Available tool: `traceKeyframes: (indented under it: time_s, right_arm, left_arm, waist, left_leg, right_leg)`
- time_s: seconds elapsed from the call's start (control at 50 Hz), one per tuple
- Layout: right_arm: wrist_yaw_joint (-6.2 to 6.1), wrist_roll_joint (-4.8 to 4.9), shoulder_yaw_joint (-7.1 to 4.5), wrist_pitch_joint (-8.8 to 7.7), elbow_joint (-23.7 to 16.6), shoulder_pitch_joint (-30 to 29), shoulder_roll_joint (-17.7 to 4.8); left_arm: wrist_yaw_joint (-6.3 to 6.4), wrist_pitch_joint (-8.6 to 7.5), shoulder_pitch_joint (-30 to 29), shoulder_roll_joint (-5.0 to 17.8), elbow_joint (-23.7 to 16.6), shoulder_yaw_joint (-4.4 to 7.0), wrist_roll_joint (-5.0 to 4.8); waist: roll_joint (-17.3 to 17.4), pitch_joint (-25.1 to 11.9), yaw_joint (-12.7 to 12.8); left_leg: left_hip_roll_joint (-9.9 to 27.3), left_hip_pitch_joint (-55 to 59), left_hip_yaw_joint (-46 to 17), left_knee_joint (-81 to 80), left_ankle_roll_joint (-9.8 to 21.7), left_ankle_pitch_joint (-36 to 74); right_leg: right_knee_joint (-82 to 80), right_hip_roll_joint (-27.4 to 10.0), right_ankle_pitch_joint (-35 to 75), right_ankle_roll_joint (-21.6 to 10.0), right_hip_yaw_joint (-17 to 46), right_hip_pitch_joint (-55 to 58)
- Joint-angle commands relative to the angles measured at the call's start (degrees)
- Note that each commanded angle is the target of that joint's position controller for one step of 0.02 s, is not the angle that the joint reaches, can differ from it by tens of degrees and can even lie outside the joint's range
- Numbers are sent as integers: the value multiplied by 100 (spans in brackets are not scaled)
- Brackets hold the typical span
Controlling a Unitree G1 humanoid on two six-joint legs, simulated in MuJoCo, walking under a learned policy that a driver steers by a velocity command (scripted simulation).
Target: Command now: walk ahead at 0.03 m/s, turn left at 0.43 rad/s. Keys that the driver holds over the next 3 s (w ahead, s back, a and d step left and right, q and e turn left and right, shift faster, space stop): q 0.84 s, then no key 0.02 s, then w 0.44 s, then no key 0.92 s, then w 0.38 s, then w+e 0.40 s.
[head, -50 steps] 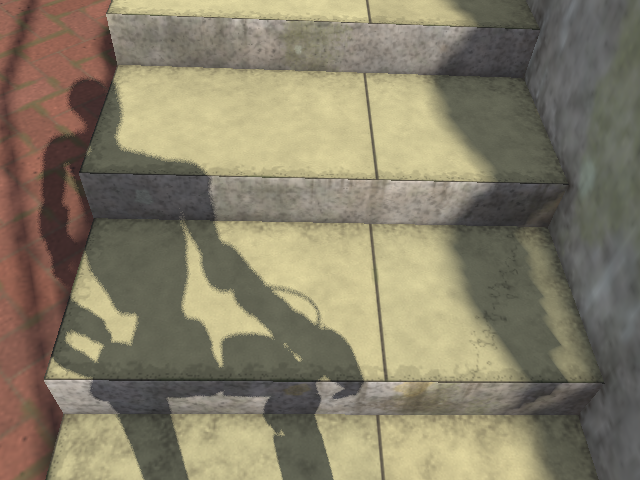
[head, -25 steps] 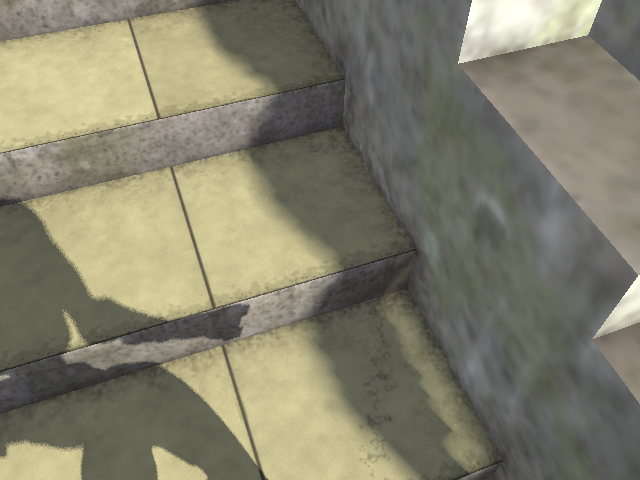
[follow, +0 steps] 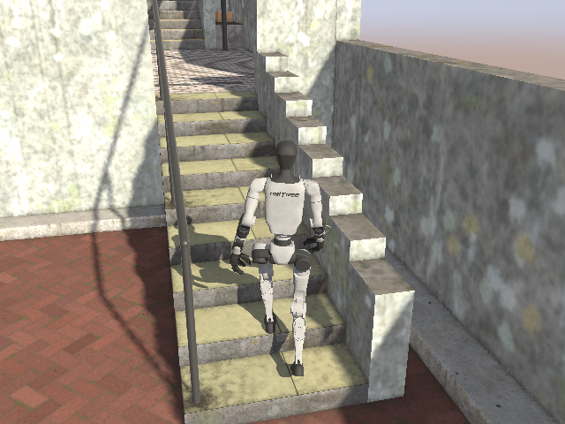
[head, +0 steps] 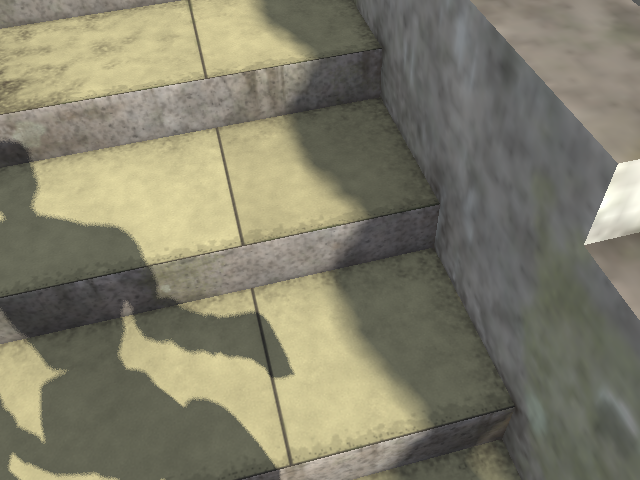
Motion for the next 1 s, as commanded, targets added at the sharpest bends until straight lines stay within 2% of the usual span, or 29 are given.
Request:
traceKeyframes:
  time_s: [0.02,0.04,0.06,0.08,0.12,0.14,0.2,0.24,0.3,0.34,0.42,0.46,0.5,0.52,0.54,0.56,0.58,0.6,0.64,0.66,0.7,0.72,0.82,0.86,0.9,0.92,0.94,0.96,1.0]
  right_arm:
    - [-186,-464,-564,-248,182,2207,-1546]
    - [-213,-208,-503,-411,202,1296,-1273]
    - [-227,0,-359,-447,201,564,-760]
    - [-216,129,-273,-494,260,102,-414]
    - [-234,52,-237,-487,182,-342,-300]
    - [-287,21,-253,-553,126,-317,-321]
    - [-321,-83,-421,-539,34,-60,-844]
    - [-284,-46,-482,-485,-40,67,-1053]
    - [-234,72,-546,-502,-320,-53,-1179]
    - [-202,48,-546,-521,-472,-25,-1143]
    - [-143,159,-591,-452,-493,200,-1086]
    - [-61,188,-557,-357,-418,247,-935]
    - [-75,-35,-487,-334,-752,16,-788]
    - [-91,-169,-532,-344,-662,-74,-1044]
    - [-167,-153,-576,-355,-471,138,-1167]
    - [-284,-161,-623,-348,-380,249,-1275]
    - [-325,-214,-606,-301,-396,103,-1192]
    - [-273,-243,-549,-259,-431,29,-1032]
    - [-104,-199,-434,-226,-646,-322,-680]
    - [-47,-194,-392,-236,-642,-425,-534]
    - [101,-184,-381,-240,-555,-423,-514]
    - [177,-171,-383,-212,-555,-397,-515]
    - [179,-124,-373,-212,-685,-324,-591]
    - [168,-24,-477,-303,-692,-266,-745]
    - [198,-2,-710,-437,-571,55,-1159]
    - [89,-59,-824,-492,-498,441,-1305]
    - [-72,106,-925,-492,-480,849,-1736]
    - [-182,-12,-897,-499,-157,1949,-1465]
    - [-215,-184,-881,-555,247,1988,-1378]
  left_arm:
    - [-70,104,-1248,770,-1326,398,-263]
    - [33,94,-1231,656,-1278,342,-173]
    - [188,124,-784,588,-1038,316,127]
    - [245,140,-774,363,-1121,227,278]
    - [377,199,-942,181,-1208,121,181]
    - [396,178,-1041,269,-1143,107,170]
    - [377,130,-1641,656,-1290,251,117]
    - [340,190,-1809,538,-1373,253,10]
    - [321,220,-1945,417,-1399,306,52]
    - [226,225,-1981,313,-1516,258,115]
    - [292,86,-2155,213,-1911,186,-76]
    - [268,16,-1904,272,-1981,232,-142]
    - [256,-13,-1577,1061,-1942,519,-107]
    - [347,-87,-1241,1167,-1836,589,57]
    - [452,-161,-1456,974,-1869,547,60]
    - [489,-204,-1838,654,-1968,424,27]
    - [515,-191,-2047,271,-2082,282,-45]
    - [550,-167,-2123,178,-2131,226,-80]
    - [648,-12,-1770,393,-1914,259,14]
    - [691,77,-1405,564,-1760,325,-36]
    - [665,151,-1171,775,-1693,367,-63]
    - [648,73,-1271,973,-1699,428,33]
    - [695,-106,-1578,1010,-1694,443,104]
    - [725,-91,-1684,1040,-1545,454,-43]
    - [612,-37,-1405,857,-1325,345,9]
    - [583,-20,-1181,444,-1303,253,105]
    - [576,-83,-1158,178,-1661,138,-19]
    - [369,-57,-2033,314,-1756,119,63]
    - [273,-15,-2064,485,-1491,227,6]
  waist:
    - [572,-1732,-997]
    - [131,-292,-487]
    - [-12,-517,-107]
    - [23,-250,225]
    - [-158,-394,506]
    - [-48,-632,389]
    - [-48,-550,222]
    - [142,-270,267]
    - [624,-147,231]
    - [656,-213,156]
    - [724,-265,15]
    - [660,-325,184]
    - [-878,-484,220]
    - [-756,-737,488]
    - [-385,-692,345]
    - [-459,-548,182]
    - [-510,-479,195]
    - [-486,-504,157]
    - [-204,-431,290]
    - [-337,-299,421]
    - [-587,-82,584]
    - [-738,185,493]
    - [-571,-10,346]
    - [-494,-41,195]
    - [-380,-218,128]
    - [201,-585,65]
    - [1209,-1026,-58]
    - [1184,-694,-1048]
    - [719,56,-785]
  left_leg:
    - [1746,4714,-5487,-4142,1577,1394]
    - [1424,3119,-4781,-4259,1297,-381]
    - [1124,2391,-4330,-4338,1295,-746]
    - [973,1581,-4032,-4405,1298,-1020]
    - [742,1207,-3298,-4692,980,-287]
    - [700,1496,-3128,-4724,898,203]
    - [561,1773,-2578,-4757,571,451]
    - [666,1843,-2649,-4905,589,12]
    - [644,1947,-2946,-4857,395,-294]
    - [688,2214,-3130,-4682,455,-268]
    - [858,3306,-3930,-4209,803,36]
    - [693,2934,-4153,-4062,700,-21]
    - [-359,725,-2376,-2759,-399,-513]
    - [-379,129,-1928,-1206,-873,-997]
    - [0,-75,-1762,-126,-1046,-736]
    - [174,21,-1552,551,-1161,-585]
    - [213,101,-1393,1004,-1220,-384]
    - [222,322,-1153,1237,-1215,-249]
    - [272,403,-793,323,-1274,-129]
    - [323,412,-676,-246,-1256,-57]
    - [369,887,-351,-1220,-1160,-18]
    - [544,1096,-546,-1382,-997,119]
    - [697,1847,-717,-2458,-434,386]
    - [518,2403,-551,-3384,-142,1152]
    - [241,3849,-480,-3904,305,1846]
    - [557,4972,-867,-3807,755,2437]
    - [1534,6150,-2734,-4235,1779,1944]
    - [2006,6683,-4149,-5264,1820,-18]
    - [2018,6109,-3891,-5406,1197,-709]
  right_leg:
    - [5019,807,-424,117,1502,-3900]
    - [5035,337,151,-129,1448,-4180]
    - [4866,113,216,-204,1324,-3733]
    - [4983,41,-12,-361,1184,-3585]
    - [4582,-136,-305,-368,997,-3440]
    - [4634,-138,-116,-280,939,-3501]
    - [3514,-244,167,207,617,-3368]
    - [2639,-201,-580,417,263,-3284]
    - [1702,-129,38,403,272,-2455]
    - [1307,-41,-119,359,245,-2281]
    - [-583,-2,-406,125,349,-2190]
    - [-1747,-91,390,-343,245,-1038]
    - [-2019,-1723,1158,-2445,2545,422]
    - [-2368,-2417,1649,-2899,3334,1114]
    - [-2360,-2404,1887,-2628,3029,1034]
    - [-2356,-2120,2199,-2251,2345,687]
    - [-2353,-1772,2564,-1971,1708,552]
    - [-2366,-1591,3098,-1865,1224,340]
    - [-2460,-1261,2846,-1708,553,434]
    - [-2535,-1158,2214,-1654,416,639]
    - [-2696,-1177,1308,-1622,116,442]
    - [-2768,-1457,1564,-1602,278,261]
    - [-2564,-1894,1640,-1533,133,451]
    - [-2246,-1832,1636,-1300,-102,327]
    - [-1951,-1554,373,-976,-400,-508]
    - [-1305,-1114,-161,-613,-860,-1119]
    - [-300,-230,-993,-142,-1217,-2438]
    - [988,-1,-1833,-46,-269,-3773]
    - [3084,-346,-1252,-374,477,-4972]
Next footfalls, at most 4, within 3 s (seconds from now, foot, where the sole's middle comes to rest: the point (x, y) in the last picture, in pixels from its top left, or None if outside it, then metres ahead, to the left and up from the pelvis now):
0.46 right None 0.20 -0.13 -0.66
0.90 left None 0.15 0.13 -0.66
1.46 right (288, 400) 0.58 0.11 -0.53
1.98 left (180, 442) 0.51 0.29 -0.53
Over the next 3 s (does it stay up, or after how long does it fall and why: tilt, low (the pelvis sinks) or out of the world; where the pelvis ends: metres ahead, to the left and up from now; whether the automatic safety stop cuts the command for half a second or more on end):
stays up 0.71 0.41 0.27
